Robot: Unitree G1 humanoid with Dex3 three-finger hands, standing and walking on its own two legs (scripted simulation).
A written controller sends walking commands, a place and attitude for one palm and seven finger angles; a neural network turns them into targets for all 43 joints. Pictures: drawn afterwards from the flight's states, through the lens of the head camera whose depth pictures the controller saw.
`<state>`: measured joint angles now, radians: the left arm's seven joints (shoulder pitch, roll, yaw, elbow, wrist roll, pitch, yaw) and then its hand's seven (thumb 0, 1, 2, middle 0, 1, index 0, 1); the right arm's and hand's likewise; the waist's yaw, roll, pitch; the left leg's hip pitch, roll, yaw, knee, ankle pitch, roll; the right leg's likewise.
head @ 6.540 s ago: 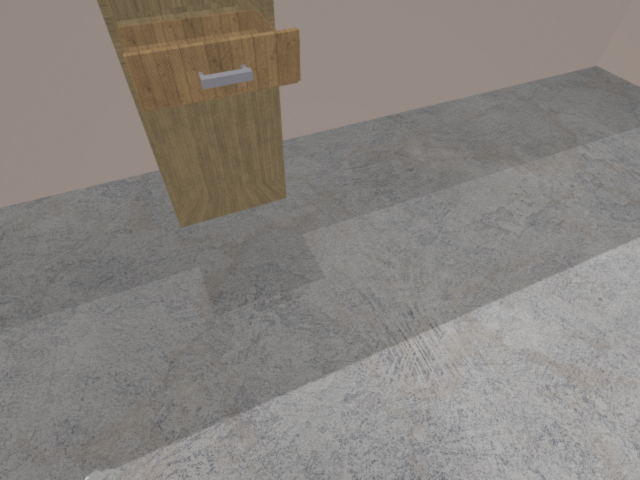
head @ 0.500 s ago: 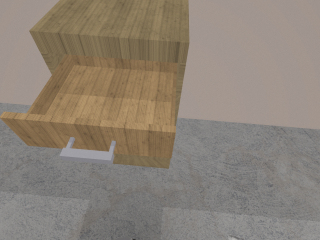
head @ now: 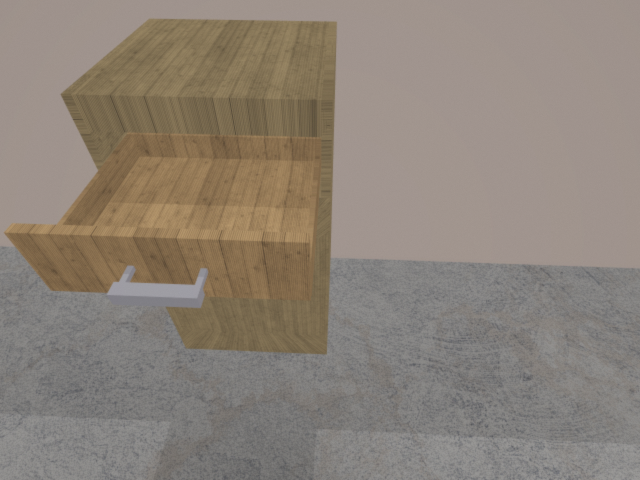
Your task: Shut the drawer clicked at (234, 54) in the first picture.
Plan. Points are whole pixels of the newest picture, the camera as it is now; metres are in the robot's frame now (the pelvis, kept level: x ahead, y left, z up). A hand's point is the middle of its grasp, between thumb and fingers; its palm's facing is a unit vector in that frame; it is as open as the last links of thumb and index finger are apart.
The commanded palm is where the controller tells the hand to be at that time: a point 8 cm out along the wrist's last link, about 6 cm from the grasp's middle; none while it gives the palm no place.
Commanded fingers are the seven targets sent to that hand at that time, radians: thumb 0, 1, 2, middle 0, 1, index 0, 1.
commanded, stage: come to a stop and stand still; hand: left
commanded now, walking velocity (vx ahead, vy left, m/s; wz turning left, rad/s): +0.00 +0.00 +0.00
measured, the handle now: (161, 283) +0.39 +0.26 +0.01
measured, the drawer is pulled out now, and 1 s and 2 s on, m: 0.28 0.28 0.28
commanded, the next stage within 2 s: look again from close up in 0.46 s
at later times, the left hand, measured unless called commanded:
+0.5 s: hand out of the picture -0.07 +0.15 -0.17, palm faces +0.10 -0.98 -0.19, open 7.4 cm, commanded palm none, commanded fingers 0.00 0.90 0.90 -0.20 -0.30 -0.20 -0.30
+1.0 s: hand out of the picture +0.00 +0.16 -0.16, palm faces +0.04 -0.98 -0.19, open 7.3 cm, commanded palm none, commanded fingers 0.00 0.90 0.90 -0.20 -0.30 -0.20 -0.30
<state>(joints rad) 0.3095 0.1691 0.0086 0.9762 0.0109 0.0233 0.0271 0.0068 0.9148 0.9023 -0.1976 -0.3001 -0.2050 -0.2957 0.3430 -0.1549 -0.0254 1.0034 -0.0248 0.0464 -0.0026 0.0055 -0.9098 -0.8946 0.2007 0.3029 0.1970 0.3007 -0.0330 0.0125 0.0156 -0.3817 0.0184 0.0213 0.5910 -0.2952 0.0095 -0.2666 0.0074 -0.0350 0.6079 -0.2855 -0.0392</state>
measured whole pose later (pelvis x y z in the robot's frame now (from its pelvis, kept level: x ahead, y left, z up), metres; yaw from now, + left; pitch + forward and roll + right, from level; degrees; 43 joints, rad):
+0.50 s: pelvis -0.02 -0.01 +0.01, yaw +1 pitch -2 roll +1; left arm 0.41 0.13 0.02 1.08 0.02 0.03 0.03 0.01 0.91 0.90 -0.20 -0.30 -0.20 -0.30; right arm 0.28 -0.15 -0.04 1.03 -0.01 0.04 -0.01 0.01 -0.92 -0.89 0.20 0.30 0.20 0.30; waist 0.01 -0.01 -0.03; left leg -0.36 0.00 0.02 0.75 -0.36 0.01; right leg -0.30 0.01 -0.03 0.54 -0.21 -0.05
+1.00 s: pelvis +0.00 -0.01 +0.01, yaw +0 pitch -1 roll +1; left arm 0.29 0.15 0.00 1.12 0.00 -0.01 0.03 0.01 0.91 0.90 -0.20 -0.30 -0.20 -0.30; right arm 0.34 -0.11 0.02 1.15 -0.01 -0.01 -0.03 0.00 -0.91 -0.89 0.20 0.30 0.20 0.30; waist 0.00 0.00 0.02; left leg -0.14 0.01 0.03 0.41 -0.26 -0.01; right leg -0.23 0.02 -0.03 0.43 -0.19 -0.04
